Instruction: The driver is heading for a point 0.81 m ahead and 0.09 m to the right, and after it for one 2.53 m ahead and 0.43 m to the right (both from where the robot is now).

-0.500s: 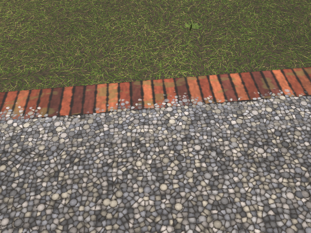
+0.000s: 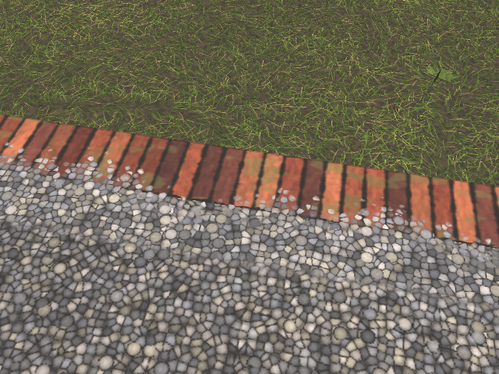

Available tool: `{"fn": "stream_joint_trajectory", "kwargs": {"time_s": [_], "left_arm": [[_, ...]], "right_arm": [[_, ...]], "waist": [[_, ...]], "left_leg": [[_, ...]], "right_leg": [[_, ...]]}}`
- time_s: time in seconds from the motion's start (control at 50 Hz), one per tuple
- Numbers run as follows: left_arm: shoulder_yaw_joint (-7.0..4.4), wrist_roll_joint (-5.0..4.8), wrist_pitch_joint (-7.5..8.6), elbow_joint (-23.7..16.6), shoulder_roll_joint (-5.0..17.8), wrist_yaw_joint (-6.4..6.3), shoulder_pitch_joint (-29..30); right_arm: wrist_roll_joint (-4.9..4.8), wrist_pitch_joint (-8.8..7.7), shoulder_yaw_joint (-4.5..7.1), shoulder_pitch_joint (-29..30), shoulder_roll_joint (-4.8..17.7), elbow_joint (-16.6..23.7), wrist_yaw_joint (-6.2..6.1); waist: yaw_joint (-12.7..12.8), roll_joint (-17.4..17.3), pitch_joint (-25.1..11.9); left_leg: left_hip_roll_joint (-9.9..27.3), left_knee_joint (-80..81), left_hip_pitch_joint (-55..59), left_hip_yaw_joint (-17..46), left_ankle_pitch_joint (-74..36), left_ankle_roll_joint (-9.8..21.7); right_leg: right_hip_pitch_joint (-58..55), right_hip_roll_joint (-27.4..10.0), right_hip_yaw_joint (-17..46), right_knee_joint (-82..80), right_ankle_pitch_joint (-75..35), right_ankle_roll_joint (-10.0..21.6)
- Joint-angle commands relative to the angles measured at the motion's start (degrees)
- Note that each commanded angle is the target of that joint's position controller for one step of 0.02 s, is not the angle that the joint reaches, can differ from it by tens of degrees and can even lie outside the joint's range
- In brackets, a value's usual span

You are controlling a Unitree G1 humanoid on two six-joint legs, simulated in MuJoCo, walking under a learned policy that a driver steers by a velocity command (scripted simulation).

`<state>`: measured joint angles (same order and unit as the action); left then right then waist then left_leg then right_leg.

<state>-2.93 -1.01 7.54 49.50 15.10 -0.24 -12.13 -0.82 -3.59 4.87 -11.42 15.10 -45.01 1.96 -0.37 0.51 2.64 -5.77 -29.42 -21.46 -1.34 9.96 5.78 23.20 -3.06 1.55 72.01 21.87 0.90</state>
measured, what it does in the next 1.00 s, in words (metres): walks ahead: right foot, then left foot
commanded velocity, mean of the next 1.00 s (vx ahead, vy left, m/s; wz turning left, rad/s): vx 0.50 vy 0.00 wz -0.12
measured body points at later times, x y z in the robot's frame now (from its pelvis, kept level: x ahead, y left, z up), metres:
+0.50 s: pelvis +0.29 -0.05 +0.00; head +0.32 -0.05 +0.45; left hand +0.42 +0.22 -0.10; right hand +0.37 -0.32 -0.12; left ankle +0.14 +0.06 -0.63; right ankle +0.36 -0.13 -0.73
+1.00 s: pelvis +0.54 -0.01 +0.01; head +0.56 +0.00 +0.46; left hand +0.66 +0.26 -0.12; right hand +0.67 -0.30 -0.07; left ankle +0.60 +0.09 -0.73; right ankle +0.43 -0.12 -0.65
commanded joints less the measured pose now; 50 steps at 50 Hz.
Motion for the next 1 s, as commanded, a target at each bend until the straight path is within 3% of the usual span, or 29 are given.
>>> {"fn": "stream_joint_trajectory", "kwargs": {"time_s": [0.02, 0.08, 0.16, 0.2, 0.26, 0.32, 0.36, 0.38, 0.4, 0.42, 0.44, 0.46, 0.48, 0.5, 0.52, 0.58, 0.62, 0.68, 0.78, 0.84, 0.86, 0.88, 0.9, 0.92, 0.94, 0.96, 0.98, 1.0], "left_arm": [[-2.1, 1.21, 0.27, -5.4, 6.7, -0.2, -0.4], [-1.64, 1.88, -1.2, -6.8, 4.7, -0.5, 2.0], [-0.72, 1.62, -1.07, -8.7, 2.7, -0.07, 9.9], [-0.49, 1.04, -0.8, -9.6, 2.6, 0.44, 13.3], [-0.64, 0.69, -0.27, -11.3, 4.1, 1.24, 17.1], [-0.93, 0.74, 0.49, -12.2, 5.3, 2.06, 16.8], [-1.66, 0.63, 0.64, -10.5, 6.9, 2.11, 10.1], [-2.6, 0.9, 0.59, -8.3, 8.8, 1.94, 2.5], [-3.24, 1.4, 0.41, -6.7, 11.8, 1.82, -7.6], [-4.43, 1.3, -0.11, -5.1, 15.5, 2.29, -12.4], [-3.14, -0.46, -0.51, -4.9, 10.5, 2.51, -11.9], [-2.36, -0.4, -0.94, -6.3, 7.8, 2.25, -7.4], [-2.02, 0.51, -1.44, -7.5, 7.3, 2.12, -4.1], [-1.78, 0.78, -1.66, -7.9, 6.8, 2.17, -2.5], [-1.48, 1.15, -1.63, -8.2, 6.2, 2.07, -2.0], [-1.86, 0.46, -1.75, -8.3, 7.3, 1.59, -2.7], [-2.55, 0.14, -1.97, -8.1, 9.1, 0.85, -4.0], [-2.89, -0.33, -2.69, -7.6, 9.7, 0.05, -6.6], [-2.95, -0.77, -4.01, -7.0, 9.4, -0.48, -10.8], [-3.15, -0.67, -4.68, -7.8, 9.4, -0.78, -9.2], [-2.72, -0.48, -4.71, -8.4, 8.0, -0.75, -8.4], [-1.68, 0.13, -4.42, -9.7, 5.0, -0.54, -7.0], [-0.56, -0.39, -3.77, -11.2, 1.3, -0.73, -12.2], [-0.75, -1.27, -3.45, -11.8, 4.7, -0.73, -14.8], [-1.83, -1.39, -3.79, -11.0, 8.7, -0.66, -11.7], [-2.09, -0.78, -4.24, -11.4, 9.1, -0.55, -7.8], [-2.19, -0.27, -4.42, -12.0, 8.3, -0.39, -5.9], [-2.39, -0.2, -4.72, -12.5, 7.6, -0.1, -5.2]], "right_arm": [[0.13, -1.06, 0.94, -0.8, 5.2, 4.4, -0.53], [0.16, -1.31, 1.43, -2.7, 7.6, 4.1, -1.66], [-0.19, -0.98, 1.06, -7.1, 7.1, 2.4, -2.44], [-0.17, -0.99, 0.97, -8.9, 7.4, 1.7, -2.39], [-0.25, -0.91, 0.87, -11.1, 7.7, 0.4, -2.3], [-0.07, -0.31, 1.09, -11.8, 8.5, -0.4, -2.75], [0.15, 0.09, 1.22, -9.4, 9.3, 0.1, -2.92], [0.46, 0.14, 0.8, -8.5, 8.5, 0.5, -2.86], [1.41, 0.0, -0.15, -8.1, 6.6, 1.7, -2.9], [0.58, -1.12, -1.41, -16.2, 2.1, 1.6, -2.39], [0.34, -2.11, -1.15, -14.0, 5.6, 1.6, -2.09], [-0.59, -2.84, -0.49, -7.4, 8.3, 3.4, -1.73], [-0.25, -3.32, -0.77, -3.2, 7.7, 4.4, -1.74], [0.85, -3.6, -0.57, -1.6, 7.2, 5.0, -1.81], [1.58, -3.49, -0.32, -2.2, 6.8, 5.2, -1.91], [1.73, -2.56, -0.58, -2.8, 4.8, 5.8, -2.35], [1.67, -2.16, -1.01, 1.3, 3.9, 7.2, -2.7], [1.35, -2.44, -1.44, 7.5, 3.0, 8.5, -2.42], [0.34, -3.56, -1.03, 14.2, 4.5, 10.7, -1.39], [0.08, -4.42, 0.01, 10.6, 6.5, 10.1, -1.22], [0.37, -4.58, 0.74, 6.0, 7.7, 9.0, -1.56], [1.27, -4.7, 1.64, -2.1, 10.4, 8.1, -2.11], [2.16, -3.9, 2.76, -8.8, 15.1, 7.1, -2.49], [1.1, -3.31, 2.57, -10.7, 13.4, 5.8, -2.01], [0.72, -3.15, 1.38, -8.0, 8.7, 6.5, -2.01], [0.86, -2.83, 0.7, -5.5, 6.8, 6.7, -2.01], [1.17, -2.59, 0.24, -2.9, 5.7, 6.5, -1.85], [1.44, -2.59, -0.13, -1.4, 4.8, 6.2, -1.8]], "waist": [[1.7, 0.1, -6.6], [1.6, -1.4, -4.6], [-2.1, -4.1, -3.5], [-3.9, -5.1, -2.7], [-5.3, -5.4, -1.1], [-4.3, -6.2, -0.9], [-0.3, -7.2, -4.2], [3.1, -6.2, -9.5], [6.8, -0.8, -17.6], [4.0, 16.1, -23.6], [5.2, 13.9, -21.4], [5.4, 8.5, -12.1], [4.5, 2.1, -7.7], [2.9, -0.5, -4.5], [1.2, 0.3, -4.8], [-0.3, 3.3, -5.0], [0.6, 3.3, -4.0], [2.7, 3.9, -3.2], [4.6, 4.9, -3.0], [1.5, 6.6, -3.9], [-0.9, 6.5, -6.1], [-4.9, 3.0, -12.4], [-4.4, -10.8, -19.5], [-3.6, -18.7, -19.9], [-4.2, -11.3, -12.5], [-4.0, -6.7, -7.6], [-2.6, -5.1, -4.7], [-1.4, -6.2, -3.0]], "left_leg": [[15.8, 15.6, 14.3, 22.4, -14.7, 12.2], [14.4, 17.5, 8.8, 17.0, -20.0, 12.1], [10.8, 16.9, 8.5, 11.6, -17.6, 7.8], [11.4, 17.0, 9.4, 12.3, -12.4, 7.0], [14.7, 14.6, 15.7, 15.7, -10.9, 7.1], [17.8, 11.0, 22.4, 18.5, -16.2, 6.1], [16.5, 4.8, 23.7, 15.6, -31.9, 4.4], [13.6, -4.0, 21.5, 12.5, -38.4, 2.9], [10.1, -20.1, 12.0, 9.4, -26.9, 1.0], [0.8, -40.6, -11.2, 5.5, 8.6, -4.0], [2.6, -46.2, -20.5, 9.6, 20.6, -3.7], [5.6, -47.0, -24.3, 9.5, 16.0, -3.2], [7.6, -44.4, -22.8, 8.1, 11.9, -3.1], [9.0, -40.0, -21.3, 7.3, 9.6, -3.5], [10.3, -36.4, -17.9, 7.4, 8.1, -3.9], [10.2, -27.7, -14.5, 5.5, 7.3, -6.2], [9.5, -20.2, -14.0, 4.8, 2.3, -7.6], [7.7, -9.0, -10.4, 4.9, -8.6, -8.3], [5.0, 0.3, -5.5, 5.9, -10.6, -8.1], [4.8, 4.9, 1.8, 5.8, -6.3, -6.0], [6.0, 6.6, 9.2, 5.8, -6.0, -4.4], [13.8, 5.2, 22.2, 12.1, -4.4, -0.9], [26.1, 6.9, 40.8, 31.5, 1.7, 6.5], [31.7, 10.4, 41.7, 46.4, 13.1, 10.3], [29.0, 11.7, 35.4, 40.1, 15.9, 8.4], [26.0, 12.4, 28.8, 31.0, 11.3, 6.2], [23.4, 14.2, 23.0, 25.4, 6.1, 5.1], [21.7, 15.7, 19.0, 21.2, 1.8, 4.6]], "right_leg": [[12.8, -4.2, 3.5, -5.3, -3.4, -0.7], [12.7, -4.0, 1.3, -14.3, -9.3, -3.3], [10.3, -1.7, -0.3, -31.7, -25.3, -3.2], [8.7, -0.4, -0.8, -37.1, -29.8, -2.7], [11.7, 0.0, 0.0, -40.9, -27.5, -1.0], [12.3, 0.8, -0.1, -43.7, -20.5, 1.4], [3.4, 3.3, -3.0, -45.7, -18.4, 3.8], [-7.9, 3.2, -2.7, -45.5, -21.0, 6.0], [-23.9, -5.5, 8.4, -44.2, -24.1, 10.4], [-44.0, -16.9, 33.8, -48.4, -14.7, 20.3], [-44.9, -17.2, 42.7, -54.3, -3.2, 19.5], [-37.4, -15.1, 35.5, -55.4, -2.1, 16.6], [-29.4, -12.7, 29.4, -56.4, -7.1, 15.3], [-23.2, -10.9, 26.0, -57.5, -13.6, 15.1], [-20.0, -9.2, 23.4, -58.4, -18.5, 14.7], [-15.0, -6.8, 18.6, -60.2, -24.7, 15.3], [-12.1, -5.9, 16.4, -61.0, -24.9, 14.9], [-9.6, -3.7, 14.3, -60.4, -21.8, 12.5], [-12.1, -4.5, 19.0, -55.9, -16.6, 11.1], [-13.7, -4.5, 22.8, -50.7, -16.0, 9.4], [-11.9, -2.3, 21.8, -46.2, -17.3, 7.8], [-6.0, 0.6, 17.8, -33.6, -14.7, 5.7], [11.6, 8.3, 8.9, -15.8, 2.4, 2.0], [22.2, 5.4, 7.5, -4.4, 13.0, 1.1], [24.9, 2.6, 8.4, 0.2, 8.1, 0.5], [24.0, 0.8, 6.7, 0.7, 3.6, 0.0], [22.4, -0.6, 6.0, -1.3, 0.2, -0.2], [20.7, -2.1, 5.9, -3.1, -2.0, -0.3]]}}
